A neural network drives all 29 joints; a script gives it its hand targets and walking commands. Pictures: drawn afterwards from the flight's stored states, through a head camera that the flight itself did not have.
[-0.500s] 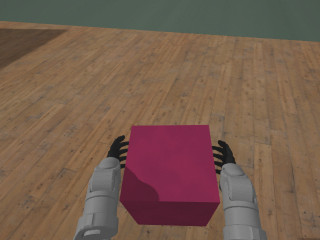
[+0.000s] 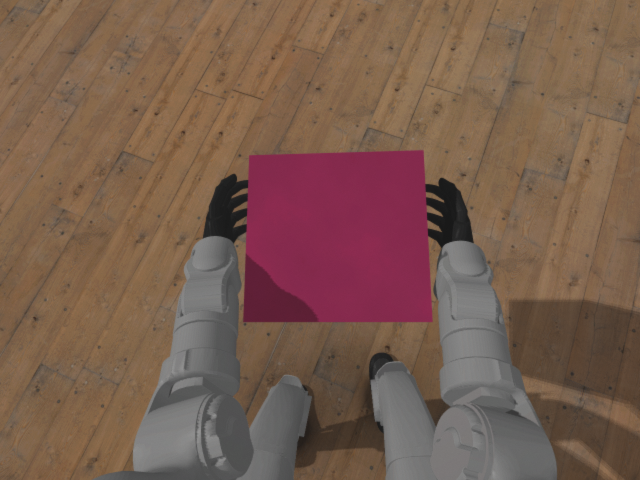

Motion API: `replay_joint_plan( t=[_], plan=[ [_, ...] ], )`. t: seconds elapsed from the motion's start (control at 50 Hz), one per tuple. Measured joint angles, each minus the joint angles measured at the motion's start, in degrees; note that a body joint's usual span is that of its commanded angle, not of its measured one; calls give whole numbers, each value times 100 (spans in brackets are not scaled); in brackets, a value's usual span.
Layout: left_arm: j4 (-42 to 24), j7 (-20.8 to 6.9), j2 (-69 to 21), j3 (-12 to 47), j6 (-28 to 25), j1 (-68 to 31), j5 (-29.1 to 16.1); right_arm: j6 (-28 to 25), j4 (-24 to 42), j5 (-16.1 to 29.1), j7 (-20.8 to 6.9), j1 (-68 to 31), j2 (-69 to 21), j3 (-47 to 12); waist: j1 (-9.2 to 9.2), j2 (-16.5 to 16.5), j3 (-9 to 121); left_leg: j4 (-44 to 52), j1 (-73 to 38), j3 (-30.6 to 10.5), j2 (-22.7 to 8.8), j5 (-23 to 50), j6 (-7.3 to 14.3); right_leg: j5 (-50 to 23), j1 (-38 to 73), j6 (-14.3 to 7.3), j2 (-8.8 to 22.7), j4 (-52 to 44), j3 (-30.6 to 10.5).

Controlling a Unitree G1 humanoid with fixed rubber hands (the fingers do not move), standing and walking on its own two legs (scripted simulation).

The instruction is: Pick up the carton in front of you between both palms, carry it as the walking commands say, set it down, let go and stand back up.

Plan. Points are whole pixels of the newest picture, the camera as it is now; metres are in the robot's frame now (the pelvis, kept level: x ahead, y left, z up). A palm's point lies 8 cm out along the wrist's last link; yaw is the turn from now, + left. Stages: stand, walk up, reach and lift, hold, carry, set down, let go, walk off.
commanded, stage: set down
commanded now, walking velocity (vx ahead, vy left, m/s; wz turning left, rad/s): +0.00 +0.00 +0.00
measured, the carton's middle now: (338, 251) +0.39 +0.01 -0.14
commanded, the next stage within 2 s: none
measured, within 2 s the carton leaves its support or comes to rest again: rests again in 1.90 s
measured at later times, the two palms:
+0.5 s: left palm (263, 233) +0.44 +0.13 -0.20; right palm (442, 238) +0.44 -0.17 -0.22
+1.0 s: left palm (283, 241) +0.47 +0.13 -0.35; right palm (426, 249) +0.46 -0.17 -0.38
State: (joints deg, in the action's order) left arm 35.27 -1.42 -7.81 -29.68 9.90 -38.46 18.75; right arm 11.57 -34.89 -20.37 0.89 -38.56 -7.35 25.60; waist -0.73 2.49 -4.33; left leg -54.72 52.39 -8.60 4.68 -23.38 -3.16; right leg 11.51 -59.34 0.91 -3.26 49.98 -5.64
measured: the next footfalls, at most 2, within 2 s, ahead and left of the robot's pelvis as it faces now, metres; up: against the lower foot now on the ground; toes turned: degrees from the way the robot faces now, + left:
none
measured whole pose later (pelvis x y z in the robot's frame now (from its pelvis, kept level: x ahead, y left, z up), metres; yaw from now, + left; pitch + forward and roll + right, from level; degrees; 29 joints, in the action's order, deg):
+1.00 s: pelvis -0.04 +0.01 -0.25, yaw +7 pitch +45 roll +7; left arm 45.5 6.1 -0.6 -30.4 12.1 -66.9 8.4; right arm 15.7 -46.5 -11.5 2.6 -67.7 8.5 20.6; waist 1.7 6.2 1.5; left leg -108.2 118.1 -2.6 11.7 -36.7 -5.8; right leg 22.0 -127.1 5.1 -6.6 104.0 -10.4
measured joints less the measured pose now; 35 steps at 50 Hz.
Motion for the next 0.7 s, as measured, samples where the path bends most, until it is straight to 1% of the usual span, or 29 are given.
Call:
replay_joint_plan(
  t=[0.08,0.12,0.18,0.22,0.3,0.46,0.6,0.7],
  plan=[
    [-305,280,31,536,-129,-7,-648,-215,335,548,29,95,290,-322,71,16,364,-555,1196,102,149,-139,61,147,-1195,118,55,551,-104],
    [-403,393,1,709,-170,7,-845,-234,472,778,20,149,439,-445,76,27,619,-815,1678,163,203,-231,94,242,-1684,172,62,817,-167],
    [-487,527,-112,733,-153,40,-1015,-208,481,898,-66,148,563,-472,99,54,1002,-1166,2251,241,261,-376,137,386,-2268,237,58,1174,-240],
    [-496,584,-165,691,-96,41,-1047,-140,401,889,-144,77,617,-443,115,90,1239,-1402,2580,274,284,-475,153,476,-2599,265,43,1398,-266],
    [-385,632,-196,557,17,-68,-941,-2,170,786,-237,-138,643,-299,125,106,1549,-1854,3092,342,314,-675,170,653,-3138,298,0,1859,-314],
    [-21,717,-77,421,24,-498,-895,101,-211,670,-247,-658,801,-216,119,114,1776,-2715,4042,388,398,-964,86,914,-4148,301,-60,2779,-331],
    [234,735,151,383,-24,-1055,-960,98,-393,775,-88,-1166,986,-324,104,108,1656,-3512,4879,423,458,-1152,-49,1033,-5053,275,-152,3612,-340],
    [376,734,310,311,40,-1459,-1052,192,-507,851,42,-1552,1110,-424,132,144,1421,-4069,5384,463,513,-1256,-143,1080,-5603,274,-216,4189,-365]
  ],
)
